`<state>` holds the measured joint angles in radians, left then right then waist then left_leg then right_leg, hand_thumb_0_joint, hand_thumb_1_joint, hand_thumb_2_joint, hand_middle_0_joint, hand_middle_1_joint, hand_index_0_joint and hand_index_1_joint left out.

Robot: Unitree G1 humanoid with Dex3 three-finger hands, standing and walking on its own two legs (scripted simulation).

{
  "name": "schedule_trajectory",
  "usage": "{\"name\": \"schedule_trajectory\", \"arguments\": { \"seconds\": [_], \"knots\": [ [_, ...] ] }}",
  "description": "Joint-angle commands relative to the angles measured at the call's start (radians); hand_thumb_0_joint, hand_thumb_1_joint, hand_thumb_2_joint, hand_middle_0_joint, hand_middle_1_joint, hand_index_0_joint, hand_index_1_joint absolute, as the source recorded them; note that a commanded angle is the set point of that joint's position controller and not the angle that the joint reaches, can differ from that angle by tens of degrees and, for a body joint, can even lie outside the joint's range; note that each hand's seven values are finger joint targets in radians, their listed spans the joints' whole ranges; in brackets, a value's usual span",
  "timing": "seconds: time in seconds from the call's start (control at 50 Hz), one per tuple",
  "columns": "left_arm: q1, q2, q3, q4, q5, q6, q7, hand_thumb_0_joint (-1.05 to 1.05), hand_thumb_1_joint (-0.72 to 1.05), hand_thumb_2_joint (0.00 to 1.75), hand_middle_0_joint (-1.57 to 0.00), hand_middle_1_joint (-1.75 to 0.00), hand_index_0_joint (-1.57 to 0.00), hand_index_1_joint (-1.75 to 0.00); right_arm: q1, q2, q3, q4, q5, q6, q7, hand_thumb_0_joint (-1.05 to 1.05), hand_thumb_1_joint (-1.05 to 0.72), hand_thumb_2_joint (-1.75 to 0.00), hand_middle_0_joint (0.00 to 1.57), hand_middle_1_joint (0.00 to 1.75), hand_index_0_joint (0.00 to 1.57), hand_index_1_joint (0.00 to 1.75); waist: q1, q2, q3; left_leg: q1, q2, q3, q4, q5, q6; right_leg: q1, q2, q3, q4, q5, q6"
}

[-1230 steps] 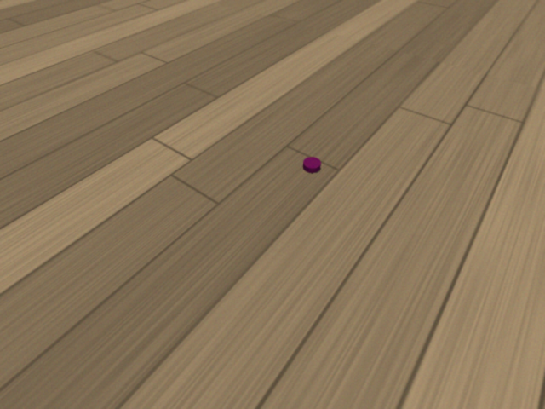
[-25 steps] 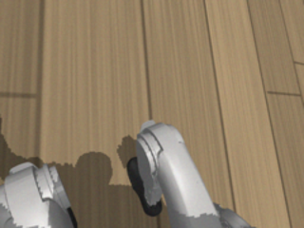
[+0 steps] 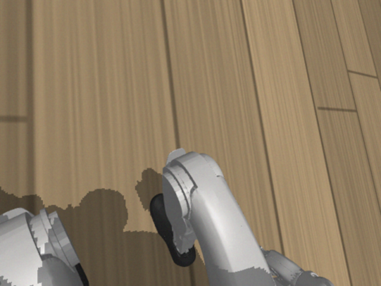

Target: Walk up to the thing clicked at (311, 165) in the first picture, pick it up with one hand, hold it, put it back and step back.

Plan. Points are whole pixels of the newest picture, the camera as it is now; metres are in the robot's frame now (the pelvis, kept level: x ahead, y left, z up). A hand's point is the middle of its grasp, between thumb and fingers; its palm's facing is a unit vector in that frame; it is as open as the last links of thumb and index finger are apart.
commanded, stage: open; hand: left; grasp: from above
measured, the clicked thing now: out of the picture +0.44 +0.30 -0.27
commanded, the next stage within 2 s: withdraw in 1.08 s
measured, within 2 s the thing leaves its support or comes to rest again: neither
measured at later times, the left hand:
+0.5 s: hand out of the picture +0.43 +0.30 -0.25, palm faces -0.43 -0.15 -0.89, open 13.2 cm
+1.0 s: hand out of the picture +0.43 +0.30 -0.25, palm faces -0.43 -0.15 -0.89, open 13.9 cm
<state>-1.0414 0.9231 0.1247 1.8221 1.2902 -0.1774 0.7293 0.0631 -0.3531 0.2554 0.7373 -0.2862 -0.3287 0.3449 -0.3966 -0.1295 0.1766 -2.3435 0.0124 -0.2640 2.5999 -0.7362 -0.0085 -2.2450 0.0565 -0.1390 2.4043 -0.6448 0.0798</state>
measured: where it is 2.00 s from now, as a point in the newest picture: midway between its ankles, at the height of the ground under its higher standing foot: (133, 272)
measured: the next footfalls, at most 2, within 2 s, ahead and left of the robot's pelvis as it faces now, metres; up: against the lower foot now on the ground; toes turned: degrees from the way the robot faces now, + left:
none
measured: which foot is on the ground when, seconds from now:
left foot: down 0.00-1.00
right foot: down 0.00-1.00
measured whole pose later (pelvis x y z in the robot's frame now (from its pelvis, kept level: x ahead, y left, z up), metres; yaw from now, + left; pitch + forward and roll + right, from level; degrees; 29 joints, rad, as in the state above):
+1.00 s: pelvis +0.00 +0.00 +0.01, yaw -1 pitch +26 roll -15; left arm -1.05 0.99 0.10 1.80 1.27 -0.21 0.70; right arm 0.07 -0.36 0.30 0.70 -0.29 -0.32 0.33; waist -0.40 -0.15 0.21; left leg -2.32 0.01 -0.29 2.57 -0.73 -0.01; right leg -2.21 0.06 -0.16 2.36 -0.64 0.08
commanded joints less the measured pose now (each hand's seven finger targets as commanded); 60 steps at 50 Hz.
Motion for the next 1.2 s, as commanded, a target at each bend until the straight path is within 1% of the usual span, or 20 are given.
{"name": "schedule_trajectory", "arguments": {
  "seconds": [0.0, 0.04, 0.08, 0.18, 0.2, 0.22, 0.32, 0.34, 0.36, 0.38, 0.4, 0.5, 0.54, 0.68, 0.86, 0.94, 1.02, 1.1, 1.12, 1.18],
  "knots": [
    [-0.257, 0.268, 0.031, -0.100, -0.028, 0.006, 0.026, 0.00, 0.36, 0.90, -0.71, -0.96, -0.74, -0.92, 0.186, -0.357, -0.095, 0.018, 0.020, -0.010, -0.015, 0.00, -0.91, -0.90, 0.20, 0.30, 0.20, 0.30, -0.037, 0.509, -0.640, 0.457, 0.022, 0.112, -0.291, 0.198, 0.011, 0.358, 0.026, -0.130, -0.199, 0.216, -0.093],
    [-0.248, 0.264, 0.039, -0.088, -0.030, 0.001, 0.012, 0.00, 0.34, 0.93, -0.70, -0.96, -0.73, -0.93, 0.198, -0.352, -0.089, 0.015, 0.017, -0.011, -0.014, 0.00, -0.91, -0.90, 0.20, 0.30, 0.20, 0.30, -0.045, 0.511, -0.641, 0.471, 0.022, 0.105, -0.283, 0.228, 0.010, 0.363, 0.020, -0.137, -0.184, 0.242, -0.090],
    [-0.243, 0.260, 0.021, -0.086, -0.026, -0.008, -0.002, 0.00, 0.33, 0.90, -0.70, -0.95, -0.73, -0.91, 0.189, -0.348, -0.080, 0.005, 0.019, -0.003, -0.018, 0.00, -0.91, -0.90, 0.20, 0.30, 0.20, 0.30, -0.052, 0.491, -0.631, 0.451, 0.022, 0.112, -0.270, 0.227, 0.016, 0.385, 0.028, -0.132, -0.194, 0.250, -0.087],
    [-0.233, 0.289, 0.033, -0.077, -0.019, -0.034, -0.001, 0.00, -0.07, 0.82, -0.31, -0.93, -0.34, -0.89, 0.199, -0.349, -0.066, 0.007, 0.015, 0.013, -0.028, 0.00, -0.89, -0.90, 0.20, 0.30, 0.20, 0.30, -0.045, 0.502, -0.626, 0.456, 0.023, 0.106, -0.290, 0.245, 0.012, 0.395, 0.031, -0.141, -0.202, 0.258, -0.090],
    [-0.229, 0.265, 0.011, -0.080, -0.015, -0.037, -0.007, 0.00, -0.15, 0.81, -0.26, -0.94, -0.29, -0.90, 0.187, -0.342, -0.065, 0.000, 0.014, 0.015, -0.027, 0.00, -0.89, -0.90, 0.20, 0.30, 0.20, 0.30, -0.049, 0.494, -0.613, 0.458, 0.023, 0.109, -0.279, 0.240, 0.012, 0.391, 0.030, -0.139, -0.196, 0.262, -0.088],
    [-0.232, 0.280, 0.017, -0.077, -0.012, -0.043, -0.005, 0.00, -0.23, 0.83, -0.23, -0.97, -0.26, -0.93, 0.199, -0.348, -0.061, 0.000, 0.006, 0.016, -0.027, 0.00, -0.89, -0.90, 0.20, 0.30, 0.20, 0.30, -0.054, 0.506, -0.612, 0.456, 0.021, 0.115, -0.282, 0.235, 0.013, 0.395, 0.032, -0.143, -0.201, 0.253, -0.089],
    [-0.241, 0.263, -0.014, -0.110, -0.010, -0.055, 0.011, 0.00, -0.39, 0.89, -0.14, -1.01, -0.17, -0.98, 0.170, -0.358, -0.072, -0.004, 0.005, 0.021, -0.043, 0.00, -0.89, -0.90, 0.20, 0.30, 0.20, 0.30, -0.052, 0.508, -0.604, 0.463, 0.025, 0.107, -0.299, 0.194, 0.008, 0.375, 0.033, -0.144, -0.214, 0.218, -0.091],
    [-0.257, 0.235, -0.041, -0.123, -0.013, -0.056, 0.011, 0.00, -0.39, 0.89, -0.13, -1.01, -0.16, -0.98, 0.164, -0.357, -0.071, -0.012, 0.004, 0.016, -0.039, 0.00, -0.89, -0.90, 0.20, 0.30, 0.20, 0.30, -0.055, 0.521, -0.593, 0.470, 0.025, 0.101, -0.302, 0.191, 0.005, 0.361, 0.028, -0.146, -0.208, 0.216, -0.091],
    [-0.233, 0.252, -0.019, -0.095, -0.013, -0.054, 0.014, 0.00, -0.42, 0.91, -0.12, -1.02, -0.14, -0.99, 0.181, -0.358, -0.067, -0.004, -0.002, 0.015, -0.038, 0.00, -0.89, -0.90, 0.20, 0.30, 0.20, 0.30, -0.060, 0.511, -0.597, 0.478, 0.028, 0.097, -0.305, 0.196, 0.005, 0.368, 0.030, -0.152, -0.207, 0.222, -0.091],
    [-0.235, 0.240, -0.039, -0.114, -0.016, -0.051, 0.013, 0.00, -0.45, 0.93, -0.10, -1.02, -0.12, -1.00, 0.163, -0.360, -0.073, -0.008, 0.004, 0.015, -0.040, 0.00, -0.89, -0.90, 0.20, 0.30, 0.20, 0.30, -0.053, 0.504, -0.593, 0.468, 0.028, 0.101, -0.300, 0.178, 0.005, 0.362, 0.032, -0.145, -0.211, 0.210, -0.091],
    [-0.236, 0.246, -0.029, -0.099, -0.019, -0.049, 0.014, 0.00, -0.48, 0.94, -0.09, -1.02, -0.10, -1.01, 0.186, -0.364, -0.073, -0.008, 0.004, 0.015, -0.038, 0.00, -0.89, -0.90, 0.20, 0.30, 0.20, 0.30, -0.062, 0.508, -0.597, 0.473, 0.029, 0.100, -0.304, 0.199, 0.006, 0.371, 0.033, -0.147, -0.216, 0.227, -0.091],
    [-0.241, 0.245, -0.026, -0.076, -0.027, -0.036, 0.014, 0.00, -0.50, 0.97, -0.07, -1.06, -0.08, -1.04, 0.200, -0.362, -0.064, -0.012, 0.005, 0.016, -0.039, 0.00, -0.89, -0.90, 0.20, 0.30, 0.20, 0.30, -0.072, 0.484, -0.582, 0.463, 0.029, 0.097, -0.305, 0.197, 0.008, 0.371, 0.031, -0.147, -0.226, 0.233, -0.087],
    [-0.228, 0.238, -0.029, -0.075, -0.033, -0.033, 0.006, 0.00, -0.50, 0.96, -0.06, -1.05, -0.08, -1.03, 0.188, -0.355, -0.062, -0.009, 0.004, 0.014, -0.040, 0.00, -0.89, -0.90, 0.20, 0.30, 0.20, 0.30, -0.062, 0.478, -0.574, 0.457, 0.029, 0.096, -0.310, 0.181, 0.008, 0.362, 0.031, -0.147, -0.227, 0.214, -0.088],
    [-0.250, 0.252, -0.038, -0.102, -0.020, -0.043, -0.001, 0.00, -0.48, 0.93, -0.06, -1.06, -0.08, -1.03, 0.175, -0.351, -0.042, -0.023, 0.005, 0.009, -0.035, 0.00, -0.89, -0.90, 0.20, 0.30, 0.20, 0.30, -0.066, 0.521, -0.573, 0.485, 0.029, 0.085, -0.315, 0.202, 0.001, 0.361, 0.025, -0.153, -0.204, 0.234, -0.089],
    [-0.250, 0.245, -0.041, -0.115, -0.028, -0.029, 0.018, 0.00, -0.47, 0.94, -0.06, -1.06, -0.08, -1.04, 0.180, -0.370, -0.057, -0.018, 0.003, 0.002, -0.030, 0.00, -0.89, -0.90, 0.20, 0.30, 0.20, 0.30, -0.069, 0.552, -0.597, 0.507, 0.031, 0.088, -0.316, 0.240, -0.003, 0.377, 0.029, -0.149, -0.215, 0.267, -0.090],
    [-0.248, 0.269, -0.014, -0.106, -0.035, -0.021, 0.011, 0.00, -0.48, 0.94, -0.06, -1.04, -0.08, -1.02, 0.200, -0.371, -0.057, -0.016, 0.009, 0.002, -0.028, 0.00, -0.89, -0.90, 0.20, 0.30, 0.20, 0.30, -0.071, 0.529, -0.596, 0.500, 0.034, 0.082, -0.315, 0.246, -0.001, 0.379, 0.028, -0.152, -0.215, 0.269, -0.089],
    [-0.238, 0.272, -0.014, -0.099, -0.044, -0.022, -0.005, 0.00, -0.46, 0.92, -0.06, -1.06, -0.08, -1.04, 0.207, -0.367, -0.051, -0.027, 0.009, 0.003, -0.030, 0.00, -0.89, -0.90, 0.20, 0.30, 0.20, 0.30, -0.077, 0.511, -0.586, 0.483, 0.030, 0.092, -0.311, 0.225, 0.005, 0.395, 0.030, -0.151, -0.228, 0.254, -0.087],
    [-0.226, 0.288, 0.000, -0.094, -0.050, -0.030, -0.015, 0.00, -0.46, 0.93, -0.06, -1.06, -0.08, -1.04, 0.211, -0.356, -0.042, -0.026, 0.013, 0.015, -0.040, 0.00, -0.89, -0.90, 0.20, 0.30, 0.20, 0.30, -0.062, 0.512, -0.609, 0.490, 0.032, 0.085, -0.323, 0.238, 0.002, 0.415, 0.029, -0.153, -0.228, 0.257, -0.091],
    [-0.233, 0.261, -0.029, -0.099, -0.051, -0.035, -0.025, 0.00, -0.46, 0.93, -0.06, -1.07, -0.08, -1.04, 0.192, -0.349, -0.037, -0.030, 0.014, 0.011, -0.039, 0.00, -0.89, -0.90, 0.20, 0.30, 0.20, 0.30, -0.069, 0.502, -0.581, 0.479, 0.031, 0.083, -0.310, 0.218, 0.003, 0.385, 0.024, -0.154, -0.216, 0.245, -0.088],
    [-0.229, 0.271, -0.024, -0.109, -0.050, -0.049, -0.028, 0.00, -0.48, 0.96, -0.06, -1.02, -0.08, -1.00, 0.205, -0.353, -0.036, -0.035, 0.012, 0.022, -0.045, 0.00, -0.90, -0.90, 0.20, 0.30, 0.20, 0.30, -0.070, 0.499, -0.597, 0.483, 0.031, 0.090, -0.309, 0.230, 0.007, 0.404, 0.030, -0.153, -0.233, 0.255, -0.086]
  ]
}}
